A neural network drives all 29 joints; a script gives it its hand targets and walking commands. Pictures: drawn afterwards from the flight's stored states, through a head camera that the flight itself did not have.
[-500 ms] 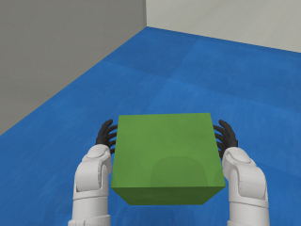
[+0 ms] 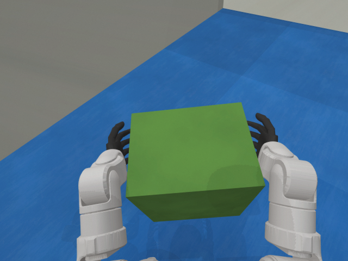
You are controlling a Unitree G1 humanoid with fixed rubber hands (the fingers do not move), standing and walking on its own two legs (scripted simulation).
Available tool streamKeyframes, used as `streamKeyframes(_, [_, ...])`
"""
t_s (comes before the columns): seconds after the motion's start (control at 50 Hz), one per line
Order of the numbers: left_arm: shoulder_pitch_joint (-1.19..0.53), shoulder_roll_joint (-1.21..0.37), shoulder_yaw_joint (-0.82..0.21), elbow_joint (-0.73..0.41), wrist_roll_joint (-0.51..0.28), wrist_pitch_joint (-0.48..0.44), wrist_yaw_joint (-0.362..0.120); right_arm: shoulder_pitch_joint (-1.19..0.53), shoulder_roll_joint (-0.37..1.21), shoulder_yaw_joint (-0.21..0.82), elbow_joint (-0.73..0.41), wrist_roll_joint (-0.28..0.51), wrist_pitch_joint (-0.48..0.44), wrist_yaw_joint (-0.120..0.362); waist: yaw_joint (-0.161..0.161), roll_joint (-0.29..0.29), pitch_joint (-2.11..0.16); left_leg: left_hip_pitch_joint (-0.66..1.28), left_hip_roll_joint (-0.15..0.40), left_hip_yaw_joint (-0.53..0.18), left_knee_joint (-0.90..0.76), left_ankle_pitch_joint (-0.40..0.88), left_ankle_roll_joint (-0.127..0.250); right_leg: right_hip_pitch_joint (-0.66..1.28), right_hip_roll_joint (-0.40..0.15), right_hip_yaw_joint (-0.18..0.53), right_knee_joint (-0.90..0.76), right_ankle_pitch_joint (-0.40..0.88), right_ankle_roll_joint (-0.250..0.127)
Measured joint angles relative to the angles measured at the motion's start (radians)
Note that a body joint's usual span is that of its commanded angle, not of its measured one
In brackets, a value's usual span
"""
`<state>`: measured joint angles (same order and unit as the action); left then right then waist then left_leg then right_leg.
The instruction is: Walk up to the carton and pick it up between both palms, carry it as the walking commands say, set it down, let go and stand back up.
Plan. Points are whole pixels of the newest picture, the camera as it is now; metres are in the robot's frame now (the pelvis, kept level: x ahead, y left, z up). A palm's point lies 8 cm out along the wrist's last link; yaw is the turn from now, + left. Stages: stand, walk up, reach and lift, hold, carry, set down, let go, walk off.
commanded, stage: carry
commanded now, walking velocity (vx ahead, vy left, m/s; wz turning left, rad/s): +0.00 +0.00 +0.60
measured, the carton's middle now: (191, 170) +0.32 -0.02 +0.04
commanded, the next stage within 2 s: none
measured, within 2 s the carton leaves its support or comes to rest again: neither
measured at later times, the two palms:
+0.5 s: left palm (44, 191) +0.26 +0.28 +0.09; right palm (191, 150) +0.34 -0.02 +0.09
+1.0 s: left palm (47, 205) +0.22 +0.25 +0.11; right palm (208, 155) +0.31 -0.05 +0.11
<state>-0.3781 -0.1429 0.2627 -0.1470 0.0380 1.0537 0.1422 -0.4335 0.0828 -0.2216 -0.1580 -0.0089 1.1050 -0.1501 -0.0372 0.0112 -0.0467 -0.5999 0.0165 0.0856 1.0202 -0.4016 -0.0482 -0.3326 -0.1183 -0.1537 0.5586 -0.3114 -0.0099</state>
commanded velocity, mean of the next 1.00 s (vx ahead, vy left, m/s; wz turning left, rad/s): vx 0.00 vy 0.00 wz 0.12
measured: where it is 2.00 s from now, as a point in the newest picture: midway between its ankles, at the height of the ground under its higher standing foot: outside the picture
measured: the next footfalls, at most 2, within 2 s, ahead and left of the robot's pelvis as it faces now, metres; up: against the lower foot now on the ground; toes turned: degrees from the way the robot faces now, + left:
left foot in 0.16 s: +0.03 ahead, +0.14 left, +0.00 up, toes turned +5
right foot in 0.54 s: +0.05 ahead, -0.07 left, +0.00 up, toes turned +13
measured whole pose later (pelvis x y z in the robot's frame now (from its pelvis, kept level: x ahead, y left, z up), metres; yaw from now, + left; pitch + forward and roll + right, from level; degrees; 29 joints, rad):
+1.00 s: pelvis -0.04 +0.01 -0.01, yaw +14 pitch +2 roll +0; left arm -0.41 -0.07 0.25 -0.01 0.05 1.12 0.13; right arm -0.45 0.10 -0.22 0.01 -0.05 1.12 -0.14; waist 0.00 0.00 -0.12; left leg -0.38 0.01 0.03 0.51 -0.17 0.00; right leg -0.35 -0.01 -0.06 0.56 -0.25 -0.02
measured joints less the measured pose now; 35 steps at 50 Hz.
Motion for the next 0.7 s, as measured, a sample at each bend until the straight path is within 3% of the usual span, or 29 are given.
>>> streamKeyframes(0.1, [-0.007, 0.016, -0.009, -0.011, 0.007, 0.006, -0.001, -0.014, -0.010, 0.013, 0.020, 0.008, -0.016, 0.002, 0.003, -0.011, -0.011, 0.085, 0.020, 0.012, -0.188, -0.006, -0.005, -0.029, -0.052, -0.057, 0.060, -0.035, 0.026])
streamKeyframes(0.14, [-0.005, 0.018, -0.013, -0.006, 0.008, 0.013, 0.000, -0.008, -0.010, 0.014, 0.025, 0.007, -0.015, 0.003, 0.007, -0.015, -0.014, 0.151, 0.016, 0.027, -0.337, 0.064, -0.001, -0.038, -0.073, -0.084, 0.106, -0.063, 0.042])
streamKeyframes(0.18, [-0.007, 0.036, -0.012, -0.006, 0.001, 0.018, 0.001, -0.010, 0.008, 0.009, 0.037, 0.001, -0.024, 0.004, 0.010, -0.046, -0.008, 0.179, -0.013, 0.034, -0.405, 0.113, 0.044, -0.068, -0.109, -0.078, 0.189, -0.102, 0.066])
streamKeyframes(0.24, [0.006, 0.076, -0.012, -0.007, -0.024, 0.024, -0.005, -0.004, 0.054, 0.009, 0.052, -0.030, -0.046, 0.002, 0.024, -0.052, 0.021, 0.140, -0.017, -0.001, -0.352, 0.089, 0.082, -0.161, -0.048, 0.028, 0.424, -0.283, 0.107])
streamKeyframes(0.32, [-0.002, 0.080, -0.011, 0.007, -0.044, 0.013, -0.006, 0.036, 0.097, -0.020, 0.018, -0.051, -0.069, 0.005, 0.060, -0.052, 0.047, 0.132, -0.026, -0.049, -0.389, 0.125, 0.086, -0.246, 0.010, 0.079, 0.561, -0.256, 0.118])
streamKeyframes(0.44, [-0.037, 0.076, -0.026, -0.014, -0.057, -0.023, -0.004, 0.052, 0.102, -0.038, -0.052, -0.042, -0.109, 0.015, 0.072, -0.049, 0.054, 0.135, -0.049, -0.084, -0.439, 0.171, 0.084, -0.243, 0.052, 0.117, 0.436, -0.189, 0.102])
streamKeyframes(0.5, [-0.039, 0.076, -0.032, -0.008, -0.056, -0.022, -0.004, 0.066, 0.091, -0.025, -0.060, -0.046, -0.107, 0.016, 0.062, -0.039, 0.023, 0.138, -0.052, -0.090, -0.445, 0.176, 0.077, -0.171, 0.072, 0.116, 0.257, -0.127, 0.085])
streamKeyframes(0.54, [-0.040, 0.072, -0.031, 0.014, -0.050, -0.014, -0.005, 0.070, 0.078, -0.017, -0.045, -0.049, -0.093, 0.015, 0.060, -0.035, -0.003, 0.142, -0.057, -0.085, -0.429, 0.166, 0.068, -0.083, 0.075, 0.107, 0.070, -0.005, 0.071])
streamKeyframes(0.56, [-0.036, 0.064, -0.028, 0.033, -0.044, -0.018, -0.006, 0.068, 0.062, -0.009, -0.029, -0.048, -0.085, 0.014, 0.059, -0.010, -0.009, 0.148, -0.043, -0.090, -0.417, 0.157, 0.063, -0.063, 0.090, 0.099, 0.041, 0.025, 0.048])
streamKeyframes(0.62, [-0.019, 0.039, -0.030, 0.073, -0.018, -0.013, -0.006, 0.073, 0.022, 0.005, 0.006, -0.036, -0.048, 0.013, 0.040, 0.033, -0.032, 0.179, -0.024, -0.089, -0.427, 0.136, 0.054, -0.031, 0.106, 0.090, 0.025, 0.025, -0.002])
streamKeyframes(0.7, [0.007, 0.018, -0.025, 0.074, 0.006, 0.006, -0.007, 0.072, 0.005, 0.009, 0.031, -0.020, -0.016, 0.011, 0.007, 0.035, -0.060, 0.224, -0.019, -0.066, -0.475, 0.195, 0.053, -0.003, 0.095, 0.089, 0.024, 0.016, -0.005])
